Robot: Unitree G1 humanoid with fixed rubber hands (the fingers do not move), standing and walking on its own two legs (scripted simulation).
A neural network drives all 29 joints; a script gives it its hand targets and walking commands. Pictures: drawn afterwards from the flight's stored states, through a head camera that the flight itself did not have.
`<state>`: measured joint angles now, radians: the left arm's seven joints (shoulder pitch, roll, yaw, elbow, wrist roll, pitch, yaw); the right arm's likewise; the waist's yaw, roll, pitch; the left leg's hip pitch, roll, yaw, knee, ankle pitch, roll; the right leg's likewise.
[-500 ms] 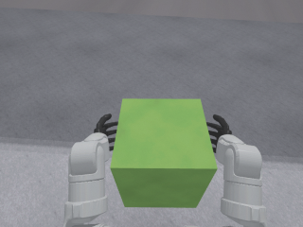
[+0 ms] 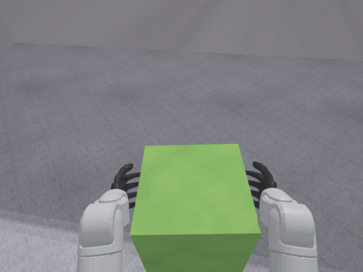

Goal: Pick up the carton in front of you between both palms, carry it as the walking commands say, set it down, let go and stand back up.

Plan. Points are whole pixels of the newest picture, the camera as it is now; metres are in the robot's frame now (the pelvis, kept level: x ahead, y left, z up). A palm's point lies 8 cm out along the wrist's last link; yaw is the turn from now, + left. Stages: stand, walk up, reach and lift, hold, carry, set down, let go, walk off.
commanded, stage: carry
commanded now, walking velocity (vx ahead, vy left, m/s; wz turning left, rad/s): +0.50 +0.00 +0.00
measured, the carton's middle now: (192, 213) +0.26 +0.00 -0.01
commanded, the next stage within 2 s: none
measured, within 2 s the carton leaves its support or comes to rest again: neither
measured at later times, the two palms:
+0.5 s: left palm (138, 99) +0.59 +0.17 +0.08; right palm (236, 101) +0.56 -0.12 +0.09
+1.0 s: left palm (160, 54) +0.89 +0.14 +0.08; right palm (234, 53) +0.90 -0.16 +0.08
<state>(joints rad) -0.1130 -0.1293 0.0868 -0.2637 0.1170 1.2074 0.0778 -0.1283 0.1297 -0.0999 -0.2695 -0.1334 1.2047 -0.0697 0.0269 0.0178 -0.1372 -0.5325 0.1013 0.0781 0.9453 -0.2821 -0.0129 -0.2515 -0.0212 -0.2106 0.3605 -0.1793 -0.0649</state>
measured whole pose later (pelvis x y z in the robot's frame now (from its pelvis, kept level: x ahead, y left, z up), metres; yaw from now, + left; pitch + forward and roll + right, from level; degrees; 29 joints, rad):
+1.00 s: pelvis +0.64 -0.02 +0.01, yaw +0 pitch +5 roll +1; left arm -0.11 -0.13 0.09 -0.35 0.10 1.19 0.08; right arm -0.13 0.13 -0.08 -0.35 -0.13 1.18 -0.08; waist 0.03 0.01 -0.08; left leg -0.58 0.11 0.11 0.79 -0.20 -0.02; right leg -0.15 -0.04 -0.21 0.28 -0.21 -0.04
